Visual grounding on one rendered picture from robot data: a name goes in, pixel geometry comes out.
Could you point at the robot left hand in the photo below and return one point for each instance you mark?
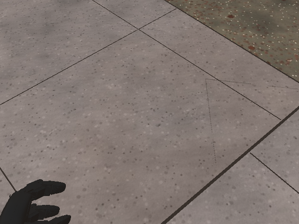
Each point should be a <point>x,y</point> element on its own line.
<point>19,208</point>

